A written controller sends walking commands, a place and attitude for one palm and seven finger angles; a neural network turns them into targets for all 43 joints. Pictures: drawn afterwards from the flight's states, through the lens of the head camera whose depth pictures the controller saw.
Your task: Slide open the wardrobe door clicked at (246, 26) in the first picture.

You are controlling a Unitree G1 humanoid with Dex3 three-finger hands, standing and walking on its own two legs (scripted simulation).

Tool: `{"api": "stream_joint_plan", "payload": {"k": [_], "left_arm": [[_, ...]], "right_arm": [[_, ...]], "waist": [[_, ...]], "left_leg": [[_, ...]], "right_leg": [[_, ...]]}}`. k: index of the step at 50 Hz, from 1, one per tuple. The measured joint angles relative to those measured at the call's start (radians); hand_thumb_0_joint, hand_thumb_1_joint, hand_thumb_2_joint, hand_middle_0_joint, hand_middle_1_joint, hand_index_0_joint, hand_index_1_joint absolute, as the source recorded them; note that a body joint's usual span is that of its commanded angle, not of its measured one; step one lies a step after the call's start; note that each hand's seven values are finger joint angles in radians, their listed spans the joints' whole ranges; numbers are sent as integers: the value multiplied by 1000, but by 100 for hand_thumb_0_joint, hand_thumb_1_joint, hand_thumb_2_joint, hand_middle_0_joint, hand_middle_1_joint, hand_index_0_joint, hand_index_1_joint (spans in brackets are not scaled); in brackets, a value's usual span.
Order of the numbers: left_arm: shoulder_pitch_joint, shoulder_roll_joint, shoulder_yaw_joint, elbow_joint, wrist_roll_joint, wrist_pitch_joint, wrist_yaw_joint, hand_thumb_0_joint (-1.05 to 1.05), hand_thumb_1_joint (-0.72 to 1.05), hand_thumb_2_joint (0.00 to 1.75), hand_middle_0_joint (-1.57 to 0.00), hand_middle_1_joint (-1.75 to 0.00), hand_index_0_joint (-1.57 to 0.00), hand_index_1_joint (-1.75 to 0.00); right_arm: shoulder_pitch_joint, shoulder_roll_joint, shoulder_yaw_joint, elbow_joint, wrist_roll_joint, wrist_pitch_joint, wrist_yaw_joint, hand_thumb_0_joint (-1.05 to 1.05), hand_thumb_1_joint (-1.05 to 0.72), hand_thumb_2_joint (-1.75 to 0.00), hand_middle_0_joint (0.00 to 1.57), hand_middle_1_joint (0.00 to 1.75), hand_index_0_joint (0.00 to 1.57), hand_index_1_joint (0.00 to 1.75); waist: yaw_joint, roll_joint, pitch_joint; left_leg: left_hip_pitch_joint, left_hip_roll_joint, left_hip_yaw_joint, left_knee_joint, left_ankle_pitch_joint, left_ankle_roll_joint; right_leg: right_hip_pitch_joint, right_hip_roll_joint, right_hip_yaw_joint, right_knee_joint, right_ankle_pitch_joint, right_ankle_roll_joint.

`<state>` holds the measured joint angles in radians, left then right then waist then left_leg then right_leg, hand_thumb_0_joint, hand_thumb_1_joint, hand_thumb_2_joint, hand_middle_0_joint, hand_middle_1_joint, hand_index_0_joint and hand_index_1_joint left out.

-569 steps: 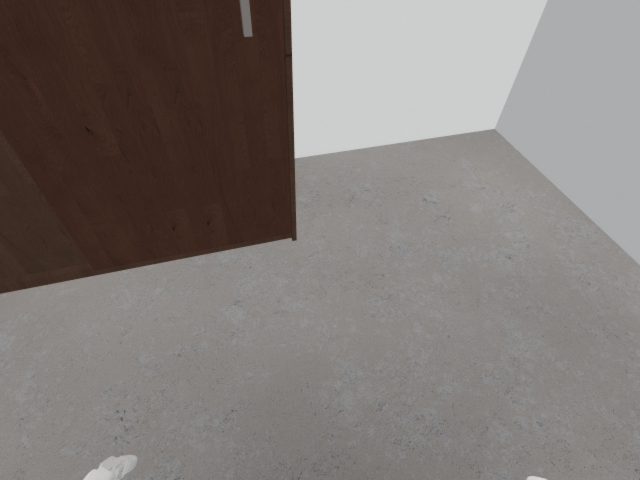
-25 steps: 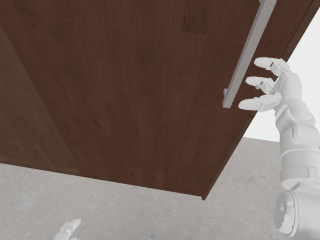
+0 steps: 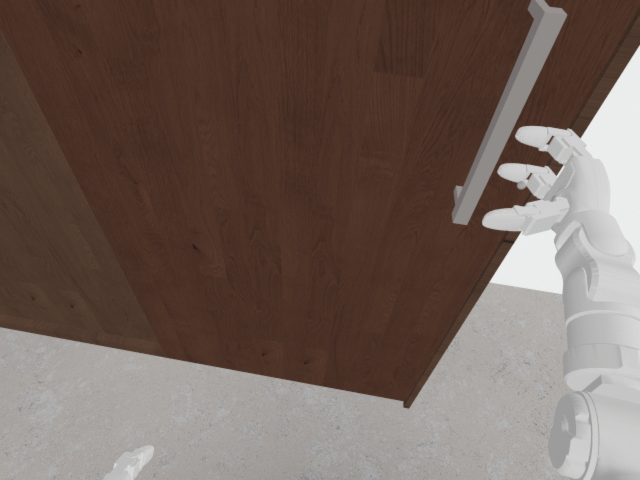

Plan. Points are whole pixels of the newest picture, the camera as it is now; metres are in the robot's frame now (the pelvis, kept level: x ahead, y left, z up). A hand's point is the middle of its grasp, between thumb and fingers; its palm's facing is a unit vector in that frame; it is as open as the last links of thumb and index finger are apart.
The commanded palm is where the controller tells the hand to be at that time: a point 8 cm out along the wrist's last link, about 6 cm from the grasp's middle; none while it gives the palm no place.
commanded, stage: move the hooked fingers beside the handle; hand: right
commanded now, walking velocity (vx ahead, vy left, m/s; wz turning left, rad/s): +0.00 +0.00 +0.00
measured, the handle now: (493, 127) +0.49 -0.16 +0.24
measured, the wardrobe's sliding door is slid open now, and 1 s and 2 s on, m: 0.00 0.00 0.00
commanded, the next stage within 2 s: feel for the door with the fingertips in 0.54 s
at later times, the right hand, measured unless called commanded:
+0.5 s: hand (512, 176) +0.45 -0.19 +0.20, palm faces +0.08 +1.00 +0.01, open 13.8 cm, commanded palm +0.41 -0.24 +0.19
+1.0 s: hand (496, 183) +0.44 -0.17 +0.19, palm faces +0.06 +1.00 +0.02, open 14.0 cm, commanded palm +0.41 -0.22 +0.19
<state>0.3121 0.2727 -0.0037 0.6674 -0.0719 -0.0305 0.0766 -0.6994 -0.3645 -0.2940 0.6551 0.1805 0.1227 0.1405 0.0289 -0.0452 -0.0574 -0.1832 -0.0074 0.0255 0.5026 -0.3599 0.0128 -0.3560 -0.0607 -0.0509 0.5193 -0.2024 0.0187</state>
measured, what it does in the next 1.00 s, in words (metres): stands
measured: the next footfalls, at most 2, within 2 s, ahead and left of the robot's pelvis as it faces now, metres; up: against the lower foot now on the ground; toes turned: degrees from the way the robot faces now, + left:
none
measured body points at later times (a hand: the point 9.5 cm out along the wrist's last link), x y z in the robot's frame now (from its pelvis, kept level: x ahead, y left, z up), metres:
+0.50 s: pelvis -0.01 +0.00 +0.00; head +0.01 +0.01 +0.45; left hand +0.06 +0.26 -0.13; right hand +0.44 -0.24 +0.20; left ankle -0.06 +0.11 -0.73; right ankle +0.04 -0.14 -0.73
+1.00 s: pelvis -0.01 -0.01 +0.00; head +0.00 +0.00 +0.45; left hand +0.10 +0.25 -0.11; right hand +0.43 -0.22 +0.19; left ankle -0.06 +0.11 -0.73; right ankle +0.04 -0.14 -0.73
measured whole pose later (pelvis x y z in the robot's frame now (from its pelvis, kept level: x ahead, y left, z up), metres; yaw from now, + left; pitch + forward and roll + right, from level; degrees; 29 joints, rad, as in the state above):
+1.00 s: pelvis -0.01 -0.01 +0.00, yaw +0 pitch +3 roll +1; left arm 0.30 0.26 -0.01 0.67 -0.06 -0.05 0.06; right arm -0.78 -0.30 -0.23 0.72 0.17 0.09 0.07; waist 0.04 -0.04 -0.05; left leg -0.22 0.00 0.03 0.52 -0.36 0.00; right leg -0.40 -0.05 -0.05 0.55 -0.21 0.01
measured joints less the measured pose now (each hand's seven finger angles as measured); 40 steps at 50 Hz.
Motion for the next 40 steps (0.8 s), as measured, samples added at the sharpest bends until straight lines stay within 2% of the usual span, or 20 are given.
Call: {"api": "stream_joint_plan", "payload": {"k": [5, 9, 18, 25, 34, 40], "left_arm": [[-27, 0, -5, -3, -2, -1, 4, 1, 91, 90, -20, -30, -20, -30], [-50, -5, -15, -1, 3, -3, 6, 1, 91, 90, -20, -30, -21, -30], [-22, -6, -15, 8, 10, -10, 4, 1, 91, 90, -20, -30, -21, -30], [40, 2, -6, 32, 7, 5, -2, 1, 91, 90, -20, -30, -21, -30], [48, 1, 1, 19, 6, 8, -4, 1, 91, 90, -20, -30, -21, -30], [30, 0, 6, 8, 4, 0, -4, 1, 91, 90, -20, -30, -20, -30]], "right_arm": [[-19, 23, 35, 11, 8, 10, -4, -1, 50, -29, 30, 120, 30, 120], [-64, 29, 40, 63, -2, 5, -21, -1, 50, -29, 30, 120, 30, 120], [-161, -13, 31, 193, -25, -68, -32, -1, 50, -29, 30, 120, 30, 120], [-143, -18, 6, 212, -7, -80, 0, -1, 50, -30, 32, 122, 33, 122], [-100, -22, -11, 163, -20, -81, -3, -1, 50, -30, 33, 122, 32, 121], [-75, 0, 8, 111, -10, -61, -16, -1, 50, -30, 32, 121, 31, 121]], "waist": [[-10, 0, 6], [-4, 6, 13], [19, 4, 21], [17, 1, 5], [28, 13, 4], [20, 10, 7]], "left_leg": [[0, 2, 14, 7, -1, 0], [-12, 1, 21, 16, 0, 2], [-48, -2, 18, 27, 2, 1], [-49, 3, 6, 27, -2, -4], [-51, -1, -4, 26, -1, -6], [-48, 0, -5, 21, 3, -9]], "right_leg": [[-5, 4, 13, 5, 5, 0], [-18, 5, 21, 9, 11, 0], [-52, 1, 19, 21, 12, 0], [-49, 3, 8, 21, 4, -5], [-52, -2, -1, 30, -4, -6], [-52, -1, -2, 32, -5, -10]]}}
